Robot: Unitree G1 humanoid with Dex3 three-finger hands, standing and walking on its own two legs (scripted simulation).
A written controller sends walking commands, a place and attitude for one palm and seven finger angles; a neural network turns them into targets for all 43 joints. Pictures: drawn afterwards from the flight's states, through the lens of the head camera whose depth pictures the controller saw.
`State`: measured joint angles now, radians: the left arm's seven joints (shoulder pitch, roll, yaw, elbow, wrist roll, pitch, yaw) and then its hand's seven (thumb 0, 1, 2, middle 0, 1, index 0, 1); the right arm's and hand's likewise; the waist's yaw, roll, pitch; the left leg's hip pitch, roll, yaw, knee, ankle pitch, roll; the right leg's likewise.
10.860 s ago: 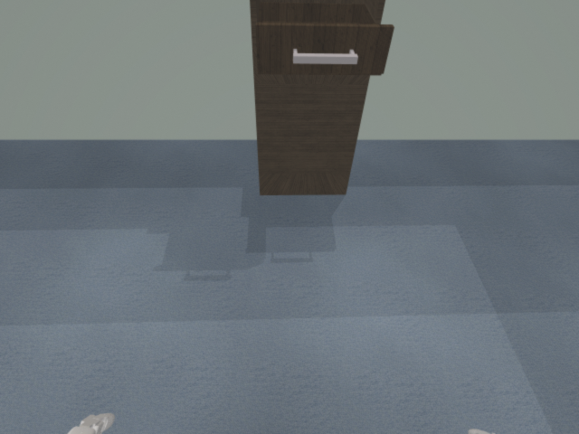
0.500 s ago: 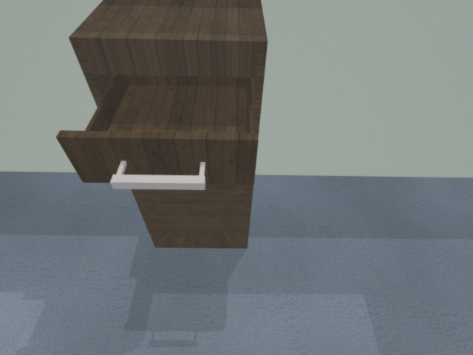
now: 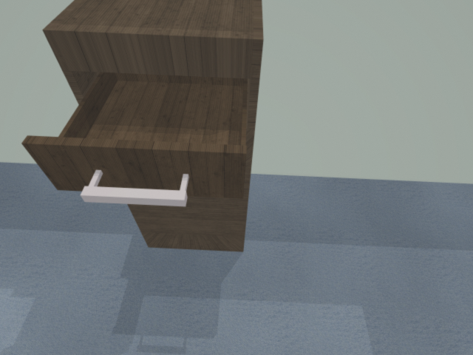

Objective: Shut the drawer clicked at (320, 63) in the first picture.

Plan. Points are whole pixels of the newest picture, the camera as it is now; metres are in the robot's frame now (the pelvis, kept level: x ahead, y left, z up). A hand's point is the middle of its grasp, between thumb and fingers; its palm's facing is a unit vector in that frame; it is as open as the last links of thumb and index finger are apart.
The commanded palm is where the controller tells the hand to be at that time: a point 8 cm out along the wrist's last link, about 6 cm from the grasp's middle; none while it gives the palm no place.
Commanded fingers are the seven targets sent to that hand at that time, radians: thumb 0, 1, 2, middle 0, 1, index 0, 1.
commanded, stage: come to a stop and stand still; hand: left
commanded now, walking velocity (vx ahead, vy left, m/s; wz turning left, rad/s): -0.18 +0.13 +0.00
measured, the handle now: (138, 186) +0.38 +0.21 +0.05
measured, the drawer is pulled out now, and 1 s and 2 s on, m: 0.23 0.23 0.23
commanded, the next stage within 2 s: look again from close up in 1.08 s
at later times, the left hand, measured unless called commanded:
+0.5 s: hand out of the picture +0.06 +0.16 -0.16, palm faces +0.03 -0.96 -0.26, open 7.4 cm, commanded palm none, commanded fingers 0.00 0.90 0.90 -0.20 -0.30 -0.20 -0.30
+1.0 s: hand out of the picture -0.01 +0.12 -0.16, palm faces +0.05 -0.98 -0.18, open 7.3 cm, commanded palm none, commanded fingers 0.00 0.90 0.90 -0.20 -0.30 -0.20 -0.30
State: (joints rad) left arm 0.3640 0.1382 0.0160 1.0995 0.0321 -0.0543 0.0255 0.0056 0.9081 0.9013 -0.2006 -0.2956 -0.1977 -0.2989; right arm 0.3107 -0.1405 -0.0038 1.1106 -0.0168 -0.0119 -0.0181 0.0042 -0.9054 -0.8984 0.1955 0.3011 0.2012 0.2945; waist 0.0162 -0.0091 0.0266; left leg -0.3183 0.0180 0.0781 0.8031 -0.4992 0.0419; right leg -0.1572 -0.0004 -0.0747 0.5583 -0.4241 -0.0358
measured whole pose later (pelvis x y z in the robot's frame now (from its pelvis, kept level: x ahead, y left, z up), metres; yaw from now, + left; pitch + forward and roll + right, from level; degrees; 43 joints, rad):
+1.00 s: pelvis -0.01 -0.05 +0.02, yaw +0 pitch -1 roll +0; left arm 0.30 0.16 0.00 1.10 0.01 0.00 0.02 0.01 0.92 0.90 -0.20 -0.30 -0.20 -0.30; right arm 0.31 -0.12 0.02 1.12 -0.01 0.00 -0.02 0.01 -0.91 -0.90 0.19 0.30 0.20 0.29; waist 0.01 -0.01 0.02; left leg -0.17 0.01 0.05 0.40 -0.22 0.00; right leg -0.20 0.01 -0.09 0.42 -0.21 -0.04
